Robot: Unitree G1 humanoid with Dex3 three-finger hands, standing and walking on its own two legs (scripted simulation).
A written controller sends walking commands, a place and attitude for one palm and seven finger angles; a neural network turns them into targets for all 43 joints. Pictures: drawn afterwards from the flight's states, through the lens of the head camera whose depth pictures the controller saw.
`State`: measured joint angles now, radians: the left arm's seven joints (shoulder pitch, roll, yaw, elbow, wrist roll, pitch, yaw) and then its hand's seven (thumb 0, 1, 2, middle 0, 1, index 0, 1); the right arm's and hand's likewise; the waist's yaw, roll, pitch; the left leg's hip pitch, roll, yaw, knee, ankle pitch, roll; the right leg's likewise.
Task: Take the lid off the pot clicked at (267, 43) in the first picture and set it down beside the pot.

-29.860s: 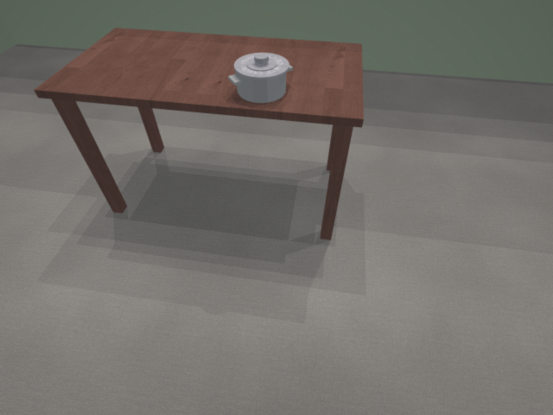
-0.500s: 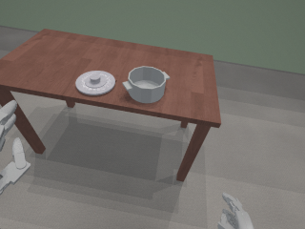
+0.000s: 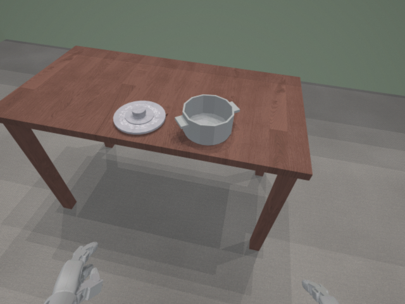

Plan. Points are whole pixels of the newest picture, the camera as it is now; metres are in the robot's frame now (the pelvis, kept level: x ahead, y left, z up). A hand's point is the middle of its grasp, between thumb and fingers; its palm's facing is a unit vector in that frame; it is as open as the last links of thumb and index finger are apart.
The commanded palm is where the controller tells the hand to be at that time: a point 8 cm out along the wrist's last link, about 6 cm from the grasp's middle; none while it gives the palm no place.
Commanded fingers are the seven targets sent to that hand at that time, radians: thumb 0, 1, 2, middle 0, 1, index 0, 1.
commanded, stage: stop stepping back and stand still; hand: left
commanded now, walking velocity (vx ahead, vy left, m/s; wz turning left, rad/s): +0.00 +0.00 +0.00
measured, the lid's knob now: (138, 110) +0.73 +0.25 -0.06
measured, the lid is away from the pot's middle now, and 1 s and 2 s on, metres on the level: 0.24 0.24 0.24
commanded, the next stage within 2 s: let the arm hang, fingers relaxed in 0.48 s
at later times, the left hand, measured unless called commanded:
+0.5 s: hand out of the picture -0.02 +0.18 -0.17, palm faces +0.01 -0.98 -0.21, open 7.3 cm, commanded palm none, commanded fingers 0.00 0.90 0.90 -0.20 -0.30 -0.20 -0.30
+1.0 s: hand out of the picture +0.05 +0.15 -0.17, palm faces +0.02 -0.98 -0.17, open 7.3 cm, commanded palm none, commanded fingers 0.00 0.90 0.90 -0.20 -0.30 -0.20 -0.30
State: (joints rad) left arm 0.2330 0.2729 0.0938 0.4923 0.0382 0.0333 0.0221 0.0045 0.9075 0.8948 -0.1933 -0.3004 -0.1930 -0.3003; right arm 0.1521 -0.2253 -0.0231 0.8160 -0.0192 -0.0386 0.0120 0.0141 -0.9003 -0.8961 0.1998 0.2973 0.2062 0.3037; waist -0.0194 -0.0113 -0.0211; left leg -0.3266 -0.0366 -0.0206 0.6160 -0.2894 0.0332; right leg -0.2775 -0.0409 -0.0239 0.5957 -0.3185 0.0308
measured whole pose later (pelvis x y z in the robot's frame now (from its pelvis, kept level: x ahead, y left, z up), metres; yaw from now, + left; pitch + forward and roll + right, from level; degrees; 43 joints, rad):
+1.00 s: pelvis +0.04 -0.02 +0.01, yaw -1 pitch +0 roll -1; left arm 0.28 0.14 0.02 1.10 0.01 0.00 0.05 0.01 0.92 0.89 -0.20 -0.30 -0.20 -0.30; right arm 0.31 -0.10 -0.04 1.11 -0.01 -0.01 -0.05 0.02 -0.92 -0.90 0.20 0.30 0.20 0.30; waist -0.01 -0.02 0.04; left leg -0.20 0.00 -0.01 0.51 -0.31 0.01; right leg -0.15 -0.01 -0.02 0.47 -0.32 0.01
